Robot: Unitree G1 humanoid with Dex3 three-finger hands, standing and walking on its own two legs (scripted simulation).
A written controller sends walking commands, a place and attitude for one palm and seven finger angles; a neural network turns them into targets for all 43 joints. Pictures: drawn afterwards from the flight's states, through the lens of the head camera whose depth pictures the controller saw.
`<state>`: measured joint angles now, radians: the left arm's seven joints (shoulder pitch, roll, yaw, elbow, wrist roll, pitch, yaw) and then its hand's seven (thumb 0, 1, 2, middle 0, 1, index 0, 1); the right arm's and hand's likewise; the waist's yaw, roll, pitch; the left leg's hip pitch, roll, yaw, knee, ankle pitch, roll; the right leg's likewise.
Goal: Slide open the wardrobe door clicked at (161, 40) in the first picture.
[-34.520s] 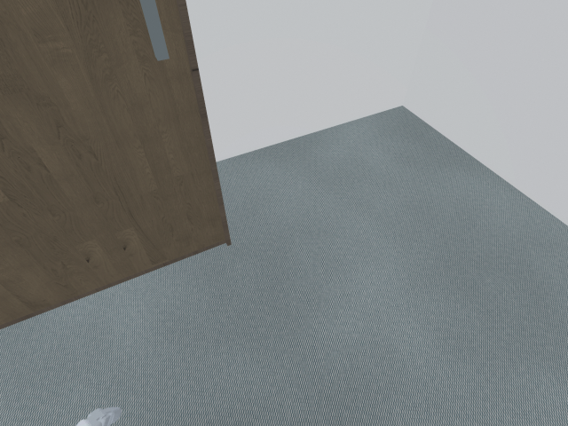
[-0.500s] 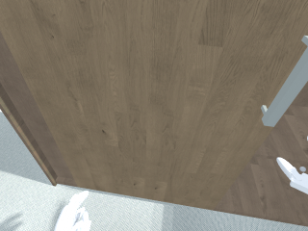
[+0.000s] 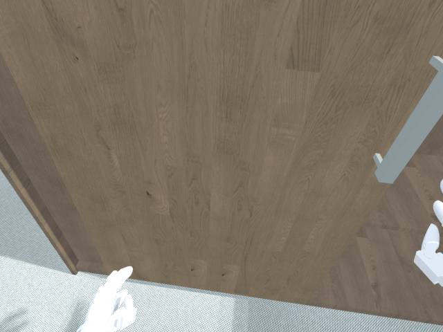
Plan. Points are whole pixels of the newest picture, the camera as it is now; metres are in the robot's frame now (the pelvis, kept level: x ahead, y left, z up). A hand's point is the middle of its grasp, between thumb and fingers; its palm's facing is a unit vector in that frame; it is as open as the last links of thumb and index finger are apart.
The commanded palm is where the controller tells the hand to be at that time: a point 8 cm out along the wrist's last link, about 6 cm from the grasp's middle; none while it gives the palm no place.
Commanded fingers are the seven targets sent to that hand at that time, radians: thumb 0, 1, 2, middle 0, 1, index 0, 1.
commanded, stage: draw the hand back to the body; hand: right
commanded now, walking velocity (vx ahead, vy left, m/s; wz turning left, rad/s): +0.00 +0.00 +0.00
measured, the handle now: (408, 124) +0.41 -0.34 +0.22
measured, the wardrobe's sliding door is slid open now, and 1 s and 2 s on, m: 0.68 0.68 0.68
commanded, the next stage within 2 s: step back with the hand held close in 0.06 s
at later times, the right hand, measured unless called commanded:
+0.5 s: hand (429, 263) +0.18 -0.27 +0.15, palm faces +0.37 +0.82 -0.43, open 7.5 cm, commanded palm +0.12 -0.32 +0.17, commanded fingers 0.00 -0.90 -0.90 0.20 0.30 0.20 0.30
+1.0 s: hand out of the picture +0.11 -0.32 +0.16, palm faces +0.49 +0.77 -0.42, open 7.5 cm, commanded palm +0.05 -0.35 +0.17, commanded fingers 0.00 -0.90 -0.90 0.20 0.30 0.20 0.30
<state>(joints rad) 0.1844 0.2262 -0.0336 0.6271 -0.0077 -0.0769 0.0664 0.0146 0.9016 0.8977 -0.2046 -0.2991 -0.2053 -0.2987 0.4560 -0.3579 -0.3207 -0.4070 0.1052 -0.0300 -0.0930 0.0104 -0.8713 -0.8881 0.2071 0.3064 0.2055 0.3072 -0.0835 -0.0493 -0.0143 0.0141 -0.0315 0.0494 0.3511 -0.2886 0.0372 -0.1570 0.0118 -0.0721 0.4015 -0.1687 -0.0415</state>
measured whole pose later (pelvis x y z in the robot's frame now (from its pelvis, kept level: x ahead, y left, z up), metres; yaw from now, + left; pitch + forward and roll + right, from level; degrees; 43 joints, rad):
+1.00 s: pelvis -0.07 -0.05 -0.01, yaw -2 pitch +1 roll +3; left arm 0.21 0.21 -0.01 0.58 0.00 -0.08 0.07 0.01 0.90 0.90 -0.21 -0.30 -0.21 -0.30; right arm 0.51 -0.40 -0.41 -0.51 0.04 -0.21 -0.13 0.01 -0.88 -0.90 0.21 0.30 0.21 0.30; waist -0.06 -0.01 0.00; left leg -0.26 -0.05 0.00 0.47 -0.23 0.00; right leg -0.43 0.04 -0.05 0.50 -0.15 -0.08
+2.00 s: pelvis -0.20 -0.14 +0.00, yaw +5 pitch +1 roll +1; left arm 0.29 0.14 -0.02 0.58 0.01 -0.12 0.03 0.01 0.90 0.90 -0.21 -0.30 -0.21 -0.30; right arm 0.60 -0.50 -0.44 -0.63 0.06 -0.15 -0.13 0.01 -0.89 -0.90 0.21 0.30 0.20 0.30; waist -0.02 0.08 -0.05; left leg -0.10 -0.06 0.05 0.34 -0.42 0.13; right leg -0.42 0.09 -0.07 0.51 -0.29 0.05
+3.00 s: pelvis -0.18 -0.17 -0.01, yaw +2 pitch +2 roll +1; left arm 0.19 0.27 0.01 0.67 -0.01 -0.10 0.01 0.01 0.90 0.90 -0.20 -0.30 -0.20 -0.30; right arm 0.41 -0.40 -0.26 -0.19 0.00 -0.15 -0.09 0.00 -0.89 -0.90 0.20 0.30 0.20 0.30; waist -0.03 -0.03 -0.04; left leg -0.24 0.00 0.08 0.51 -0.30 0.01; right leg -0.32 0.01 0.01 0.56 -0.27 -0.02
